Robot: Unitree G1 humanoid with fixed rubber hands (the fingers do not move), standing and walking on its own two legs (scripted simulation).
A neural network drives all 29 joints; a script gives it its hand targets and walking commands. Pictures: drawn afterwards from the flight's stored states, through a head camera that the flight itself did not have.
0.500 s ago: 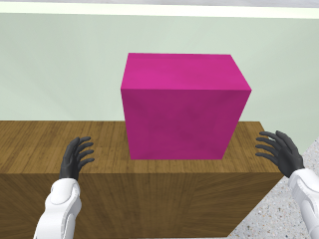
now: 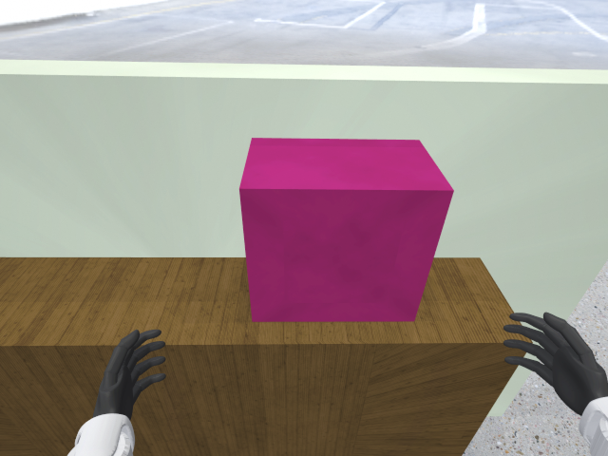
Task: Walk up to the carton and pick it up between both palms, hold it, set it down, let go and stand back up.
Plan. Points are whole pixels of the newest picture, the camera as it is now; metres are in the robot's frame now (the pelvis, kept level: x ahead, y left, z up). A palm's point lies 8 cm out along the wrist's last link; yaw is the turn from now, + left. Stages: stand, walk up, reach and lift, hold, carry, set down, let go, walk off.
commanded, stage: set down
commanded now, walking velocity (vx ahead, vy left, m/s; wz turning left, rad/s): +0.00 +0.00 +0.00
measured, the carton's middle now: (334, 231) +0.50 -0.03 +0.08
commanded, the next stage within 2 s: let go in 1.90 s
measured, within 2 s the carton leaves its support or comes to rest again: neither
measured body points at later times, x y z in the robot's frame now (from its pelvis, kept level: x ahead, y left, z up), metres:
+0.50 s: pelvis +0.03 +0.00 +0.00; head +0.02 +0.01 +0.45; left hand +0.23 +0.23 +0.00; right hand +0.24 -0.30 +0.04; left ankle +0.03 +0.11 -0.74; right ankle +0.03 -0.12 -0.74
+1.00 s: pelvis +0.03 +0.00 +0.00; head +0.03 +0.01 +0.45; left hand +0.20 +0.24 -0.05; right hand +0.22 -0.27 -0.01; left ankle +0.03 +0.11 -0.74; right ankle +0.03 -0.12 -0.74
